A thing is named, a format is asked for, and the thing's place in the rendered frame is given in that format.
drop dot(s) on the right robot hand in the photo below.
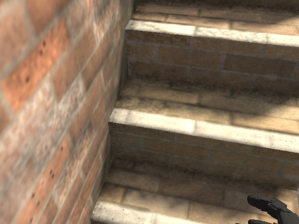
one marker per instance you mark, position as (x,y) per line
(274,207)

